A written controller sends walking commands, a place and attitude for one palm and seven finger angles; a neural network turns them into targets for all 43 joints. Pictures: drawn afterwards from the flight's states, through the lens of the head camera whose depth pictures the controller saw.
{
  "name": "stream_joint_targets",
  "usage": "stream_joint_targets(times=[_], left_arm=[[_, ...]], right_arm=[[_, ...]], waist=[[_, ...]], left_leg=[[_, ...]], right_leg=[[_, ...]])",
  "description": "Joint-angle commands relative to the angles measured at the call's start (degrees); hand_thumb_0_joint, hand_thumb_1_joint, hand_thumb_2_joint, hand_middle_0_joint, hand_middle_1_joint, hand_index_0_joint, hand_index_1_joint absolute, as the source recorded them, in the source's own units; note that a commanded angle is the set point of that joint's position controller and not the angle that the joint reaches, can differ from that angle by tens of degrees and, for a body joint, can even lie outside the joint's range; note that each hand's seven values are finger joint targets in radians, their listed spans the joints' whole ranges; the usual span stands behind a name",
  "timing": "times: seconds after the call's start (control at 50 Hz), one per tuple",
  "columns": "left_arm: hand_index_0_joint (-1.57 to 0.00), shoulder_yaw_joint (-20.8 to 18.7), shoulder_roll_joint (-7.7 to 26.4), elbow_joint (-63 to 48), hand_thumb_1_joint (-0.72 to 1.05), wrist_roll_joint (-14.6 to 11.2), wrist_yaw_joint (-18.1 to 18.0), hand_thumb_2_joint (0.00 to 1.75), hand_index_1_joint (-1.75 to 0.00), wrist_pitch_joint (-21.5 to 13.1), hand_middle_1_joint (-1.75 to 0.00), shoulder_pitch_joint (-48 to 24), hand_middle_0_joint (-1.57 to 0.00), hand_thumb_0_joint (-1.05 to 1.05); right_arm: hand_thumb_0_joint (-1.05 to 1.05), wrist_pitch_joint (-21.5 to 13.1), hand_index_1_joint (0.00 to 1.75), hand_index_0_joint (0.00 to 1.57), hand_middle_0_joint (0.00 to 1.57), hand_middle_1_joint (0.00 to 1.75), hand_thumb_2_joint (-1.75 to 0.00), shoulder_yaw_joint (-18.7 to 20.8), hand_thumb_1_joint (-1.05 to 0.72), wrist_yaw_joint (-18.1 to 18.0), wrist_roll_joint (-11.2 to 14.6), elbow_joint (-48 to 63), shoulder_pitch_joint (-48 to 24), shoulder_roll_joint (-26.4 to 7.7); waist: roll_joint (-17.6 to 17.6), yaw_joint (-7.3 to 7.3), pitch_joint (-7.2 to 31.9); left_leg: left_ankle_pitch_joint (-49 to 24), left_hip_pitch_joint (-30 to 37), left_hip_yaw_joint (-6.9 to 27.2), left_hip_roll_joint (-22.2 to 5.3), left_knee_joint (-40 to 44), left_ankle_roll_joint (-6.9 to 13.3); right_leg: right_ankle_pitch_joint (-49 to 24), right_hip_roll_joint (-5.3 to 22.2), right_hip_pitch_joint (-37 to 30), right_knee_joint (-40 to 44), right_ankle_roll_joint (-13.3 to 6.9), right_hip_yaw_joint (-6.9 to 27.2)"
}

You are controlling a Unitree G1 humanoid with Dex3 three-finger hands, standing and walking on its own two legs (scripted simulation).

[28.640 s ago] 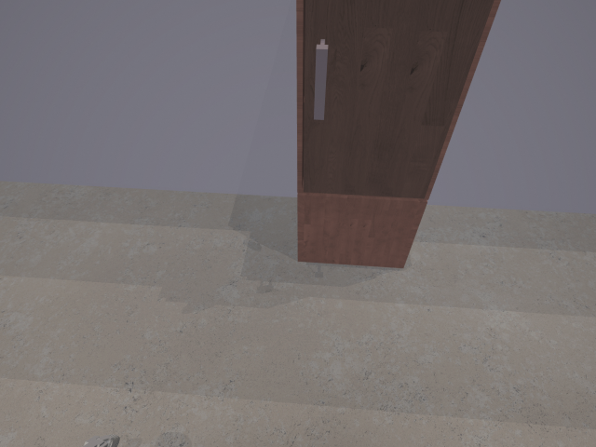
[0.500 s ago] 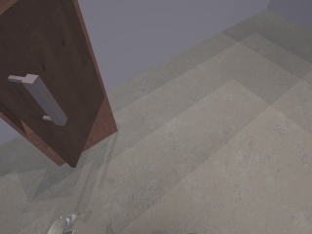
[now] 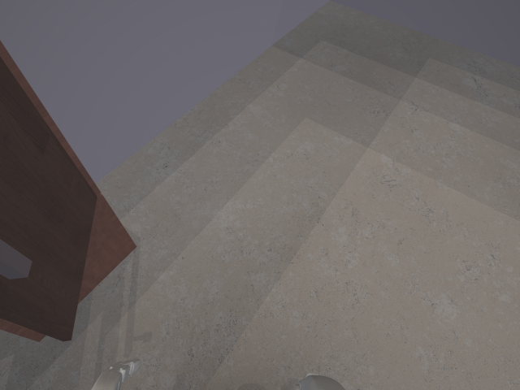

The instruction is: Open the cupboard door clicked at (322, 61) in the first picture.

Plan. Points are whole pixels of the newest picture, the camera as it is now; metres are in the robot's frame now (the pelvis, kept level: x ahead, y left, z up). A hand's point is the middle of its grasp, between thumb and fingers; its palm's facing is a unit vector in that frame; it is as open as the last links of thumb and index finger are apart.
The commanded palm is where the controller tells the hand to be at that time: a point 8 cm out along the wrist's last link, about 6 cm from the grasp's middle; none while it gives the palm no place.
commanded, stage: walk to a spot facing it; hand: left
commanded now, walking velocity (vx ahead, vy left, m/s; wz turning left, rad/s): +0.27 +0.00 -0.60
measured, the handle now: out of the picture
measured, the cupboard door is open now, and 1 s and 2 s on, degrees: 43 43 43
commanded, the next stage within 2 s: turn to face it in 1.60 s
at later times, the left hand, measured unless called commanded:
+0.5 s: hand (166, 353) +0.19 +0.18 -0.19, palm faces -0.24 -0.95 -0.18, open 7.4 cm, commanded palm none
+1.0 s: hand (290, 210) +0.50 -0.05 -0.16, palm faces -0.55 -0.81 -0.20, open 7.3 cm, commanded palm none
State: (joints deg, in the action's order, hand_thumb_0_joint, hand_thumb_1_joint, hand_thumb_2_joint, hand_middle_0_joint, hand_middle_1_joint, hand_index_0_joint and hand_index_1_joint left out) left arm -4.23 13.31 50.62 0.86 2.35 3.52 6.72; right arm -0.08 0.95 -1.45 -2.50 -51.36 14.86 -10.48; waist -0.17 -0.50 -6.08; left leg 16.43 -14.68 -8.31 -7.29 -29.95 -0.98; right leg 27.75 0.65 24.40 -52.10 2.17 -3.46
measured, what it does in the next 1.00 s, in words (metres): walks ahead, turning right: right foot, then left foot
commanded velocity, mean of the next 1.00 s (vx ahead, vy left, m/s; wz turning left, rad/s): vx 0.34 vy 0.00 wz -0.45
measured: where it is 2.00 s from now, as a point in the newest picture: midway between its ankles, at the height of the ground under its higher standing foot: (358, 257)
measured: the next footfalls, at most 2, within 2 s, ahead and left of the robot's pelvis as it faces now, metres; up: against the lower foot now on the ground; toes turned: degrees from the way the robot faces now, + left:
right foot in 0.10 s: +0.04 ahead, -0.13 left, +0.00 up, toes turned -9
left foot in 0.42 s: +0.23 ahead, +0.09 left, +0.00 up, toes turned -11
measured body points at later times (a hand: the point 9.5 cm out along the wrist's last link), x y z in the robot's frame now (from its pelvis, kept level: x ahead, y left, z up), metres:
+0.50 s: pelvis +0.13 -0.01 -0.01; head +0.18 +0.00 +0.43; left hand +0.20 +0.23 -0.17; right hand +0.16 -0.28 -0.13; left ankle +0.19 +0.09 -0.74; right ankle +0.00 -0.10 -0.68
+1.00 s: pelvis +0.31 -0.14 +0.00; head +0.35 -0.17 +0.45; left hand +0.53 -0.01 -0.14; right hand +0.17 -0.34 -0.16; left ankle +0.38 +0.00 -0.67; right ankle +0.27 -0.22 -0.74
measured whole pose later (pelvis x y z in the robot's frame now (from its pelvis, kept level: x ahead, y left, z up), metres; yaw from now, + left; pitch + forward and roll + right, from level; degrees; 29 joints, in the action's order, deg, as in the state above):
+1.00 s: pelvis +0.31 -0.14 +0.00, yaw -31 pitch +1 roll +1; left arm -2.7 10.7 55.1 0.9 0.8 -2.5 7.2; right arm -0.3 2.7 0.2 -1.9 -58.9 17.2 -11.4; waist 0.0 -4.3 -5.3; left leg 19.8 -27.9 -4.5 -8.2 -59.6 -3.2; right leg 14.6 -0.4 14.4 -28.2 -3.6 -5.3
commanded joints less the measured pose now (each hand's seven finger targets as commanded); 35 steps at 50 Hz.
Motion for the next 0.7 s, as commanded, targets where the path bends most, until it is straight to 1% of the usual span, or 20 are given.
stream_joint_targets(times=[0.0, 0.04, 0.06, 0.08, 0.1, 0.14, 0.18, 0.24, 0.3, 0.32, 0.36, 0.38, 0.4, 0.42, 0.44, 0.48, 0.5, 0.54, 0.6, 0.68], left_arm=[[-0.2, -0.5, 2.4, -5.03, 0.9, 0.29, 0.21, 0.9, -0.3, -1.99, -0.3, -1.72, -0.2, 0.0], [-0.2, -1.39, 4.77, -2.72, 0.9, 0.62, -0.01, 0.9, -0.3, -2.47, -0.3, 4.7, -0.2, 0.0], [-0.2, -2.64, 10.05, -1.05, 0.9, 1.07, -0.66, 0.9, -0.3, -3.0, -0.3, 9.95, -0.2, 0.0], [-0.2, -3.94, 15.45, 0.53, 0.9, 0.57, -1.56, 0.9, -0.3, -3.14, -0.3, 15.03, -0.2, 0.0], [-0.2, -3.82, 15.23, 0.41, 0.9, 0.13, -2.39, 0.9, -0.3, -3.58, -0.3, 15.85, -0.2, 0.0], [-0.2, -2.9, 10.82, -0.41, 0.9, 0.39, -2.87, 0.9, -0.3, -4.04, -0.3, 9.35, -0.2, 0.0], [-0.2, -2.35, 8.76, -0.77, 0.9, 0.56, -2.64, 0.9, -0.3, -5.07, -0.3, 7.28, -0.2, 0.0], [-0.2, -2.65, 9.54, 0.88, 0.9, 0.72, -2.1, 0.9, -0.3, -5.89, -0.3, 8.92, -0.2, 0.0], [-0.2, -3.0, 10.43, 1.74, 0.9, 0.63, -1.59, 0.9, -0.3, -5.76, -0.3, 9.41, -0.2, 0.0], [-0.2, -3.06, 10.5, 1.78, 0.9, 0.5, -1.44, 0.9, -0.3, -5.63, -0.3, 8.96, -0.2, 0.0], [-0.2, -2.92, 9.16, 1.41, 0.9, 0.28, -1.31, 0.9, -0.3, -5.46, -0.3, 6.3, -0.2, 0.0], [-0.2, -2.25, 5.99, 0.44, 0.9, 0.1, -1.01, 0.9, -0.3, -5.4, -0.3, 6.0, -0.2, 0.0], [-0.2, -1.33, 2.19, -0.88, 0.9, -0.44, -0.4, 0.9, -0.3, -5.36, -0.3, 6.87, -0.2, 0.0], [-0.2, -1.54, 3.92, -2.76, 0.9, 0.13, -0.21, 0.9, -0.3, -5.81, -0.3, 3.08, -0.2, 0.0], [-0.2, -1.39, 4.2, -2.57, 0.9, 0.6, -0.12, 0.9, -0.3, -6.09, -0.3, 1.02, -0.2, 0.0], [-0.2, -1.47, 2.75, -1.51, 0.9, 0.84, 0.91, 0.9, -0.3, -5.7, -0.3, -0.02, -0.2, 0.0], [-0.2, -1.17, 1.55, -0.94, 0.9, 1.05, 1.4, 0.9, -0.3, -5.09, -0.3, 0.94, -0.2, 0.0], [-0.2, -0.47, -0.2, -0.96, 0.9, 0.94, 1.71, 0.9, -0.3, -4.49, -0.3, 0.78, -0.2, 0.0], [-0.2, 0.14, -0.81, -1.63, 0.9, 0.91, 1.83, 0.9, -0.3, -3.99, -0.3, -1.93, -0.2, 0.0], [-0.2, 0.05, -0.03, -2.82, 0.9, 1.01, 1.64, 0.9, -0.3, -4.0, -0.3, -6.68, -0.2, 0.0]], right_arm=[[0.0, -0.19, 0.3, 0.2, 0.2, 0.3, -0.9, 4.39, -0.9, -0.44, 0.39, 1.61, 5.27, -13.75], [0.0, 0.06, 0.3, 0.2, 0.2, 0.3, -0.9, 4.35, -0.9, 0.22, 0.79, 2.2, 2.96, -12.95], [0.0, 0.05, 0.3, 0.2, 0.2, 0.3, -0.9, 3.7, -0.9, 0.7, 1.51, 3.72, 0.58, -9.56], [0.0, 0.22, 0.3, 0.2, 0.2, 0.3, -0.9, 2.78, -0.9, 1.11, 1.64, 7.45, -7.44, -7.35], [0.0, 0.26, 0.3, 0.2, 0.2, 0.3, -0.9, 3.03, -0.9, 1.04, 1.51, 8.17, -9.95, -10.03], [0.0, 0.03, 0.3, 0.2, 0.2, 0.3, -0.9, 4.01, -0.9, 1.61, 1.18, 6.12, -9.12, -9.87], [0.0, -0.07, 0.3, 0.2, 0.2, 0.3, -0.9, 3.87, -0.9, 1.97, 1.08, 4.64, -7.73, -8.31], [0.0, -0.84, 0.3, 0.2, 0.2, 0.3, -0.9, 3.68, -0.9, 2.23, 1.36, 4.43, -7.31, -6.32], [0.0, -1.93, 0.3, 0.2, 0.2, 0.3, -0.9, 3.38, -0.9, 2.1, 1.53, 4.91, -7.88, -6.21], [0.0, -2.23, 0.3, 0.2, 0.2, 0.3, -0.9, 3.39, -0.9, 1.95, 1.54, 4.81, -6.96, -6.46], [0.0, -3.07, 0.3, 0.2, 0.2, 0.3, -0.9, 3.7, -0.9, 1.18, 1.49, 2.31, -0.01, -8.24], [0.0, -3.59, 0.3, 0.2, 0.2, 0.3, -0.9, 4.61, -0.9, 0.31, 0.95, 0.09, 7.33, -12.28], [0.0, -4.0, 0.3, 0.2, 0.2, 0.3, -0.9, 6.09, -0.9, -0.17, -0.48, -1.42, 16.15, -19.45], [0.0, -3.57, 0.3, 0.2, 0.2, 0.3, -0.9, 5.36, -0.9, -0.41, -0.21, -1.46, 17.15, -18.72], [0.0, -3.54, 0.3, 0.2, 0.2, 0.3, -0.9, 4.81, -0.9, -0.16, -0.07, -0.17, 13.58, -16.7], [0.0, -4.12, 0.3, 0.2, 0.2, 0.3, -0.9, 3.49, -0.9, -0.05, 0.16, 0.73, 7.36, -10.97], [0.0, -4.49, 0.3, 0.2, 0.2, 0.3, -0.9, 3.04, -0.9, -0.19, 0.34, 0.13, 6.61, -10.0], [0.0, -4.91, 0.3, 0.2, 0.2, 0.3, -0.9, 2.84, -0.9, -0.31, 0.53, -1.02, 8.44, -9.31], [0.0, -4.63, 0.3, 0.2, 0.2, 0.3, -0.9, 2.88, -0.9, 0.12, 0.56, -2.24, 9.72, -9.43], [0.0, -3.83, 0.3, 0.2, 0.2, 0.3, -0.9, 3.03, -0.9, 0.64, 0.04, -3.21, 10.4, -9.57]], waist=[[-11.45, -2.49, 9.94], [-6.51, 1.15, 9.25], [7.42, 4.37, 9.31], [20.39, 8.67, 5.0], [15.34, 8.54, 3.26], [10.93, 4.01, 1.8], [9.46, 1.82, 1.76], [7.16, 1.77, 4.88], [8.71, 2.04, 4.72], [8.59, 1.41, 4.5], [4.64, -2.55, 5.37], [-4.99, -5.83, 8.67], [-22.49, -8.62, 13.6], [-14.65, -8.44, 11.03], [-9.42, -6.63, 7.6], [-8.16, -3.12, 1.38], [-8.3, -1.77, 1.84], [-9.0, -1.64, 4.73], [-9.03, -1.74, 5.27], [-7.4, -2.21, 2.29]], left_leg=[[-15.6, 9.01, 4.79, -12.62, 5.97, 5.81], [0.48, -1.54, 1.32, -9.79, -1.16, 2.15], [12.3, -15.43, -3.91, -4.1, -13.25, -0.83], [25.04, -28.64, -2.11, 2.6, -26.97, -2.84], [19.45, -31.55, 6.25, 1.14, -33.52, -2.2], [10.23, -28.34, 8.66, -0.37, -34.17, -2.43], [5.38, -22.32, 7.22, 0.21, -29.44, -3.14], [3.93, -17.31, 5.26, 2.63, -19.51, -3.28], [2.97, -11.96, 4.1, 4.79, -11.04, -2.8], [1.67, -8.61, 3.5, 5.56, -7.87, -2.66], [-2.49, 6.92, 3.13, 5.92, 2.04, -2.14], [4.96, 19.04, 11.52, -0.82, 6.74, 0.27], [13.31, 27.36, 34.56, -19.42, 14.19, 7.04], [15.81, 23.01, 41.78, -24.31, 17.99, 11.6], [14.09, 17.4, 38.18, -23.14, 17.24, 11.83], [5.49, 8.67, 24.31, -17.33, 18.68, 8.46], [-1.42, 8.91, 17.65, -14.69, 18.24, 6.97], [-14.43, 12.51, 8.77, -12.19, 16.0, 6.05], [-14.62, 10.92, 1.77, -11.25, 16.51, 5.82], [-11.9, 7.93, -0.67, -12.5, 16.63, 5.75]], right_leg=[[-1.41, -1.03, -4.82, 14.64, -1.13, -3.83], [-8.12, -0.73, -18.47, 26.58, -3.08, -2.72], [-0.37, 10.3, -29.3, 33.94, -7.59, 13.36], [1.12, 22.2, -29.61, 41.09, -14.84, 33.43], [5.44, 22.84, -26.66, 42.12, -17.75, 36.68], [4.79, 17.48, -20.75, 41.06, -15.21, 28.77], [-7.63, 13.76, -16.45, 39.71, -13.46, 21.04], [-15.89, 11.84, -18.49, 36.96, -13.4, 18.59], [-16.43, 10.97, -17.08, 35.0, -13.06, 19.45], [-15.96, 10.21, -15.45, 33.96, -12.44, 19.04], [-13.35, 6.97, -5.93, 28.16, -9.8, 17.18], [-11.24, 1.98, 2.59, 16.26, -7.36, 13.72], [6.84, -5.63, 14.34, -5.67, -3.5, 2.48], [6.3, -1.56, 18.19, -15.72, -4.13, 6.9], [2.0, 1.71, 19.79, -21.66, -4.19, 6.62], [-7.13, 5.27, 18.59, -21.88, -2.95, 5.89], [-9.57, 5.53, 17.63, -19.23, -2.23, 4.53], [-10.89, 5.36, 15.67, -12.32, -1.67, 2.3], [-14.14, 4.99, 11.28, -0.84, -1.77, -0.16], [-15.09, 3.32, 4.28, 10.52, -2.85, -3.04]])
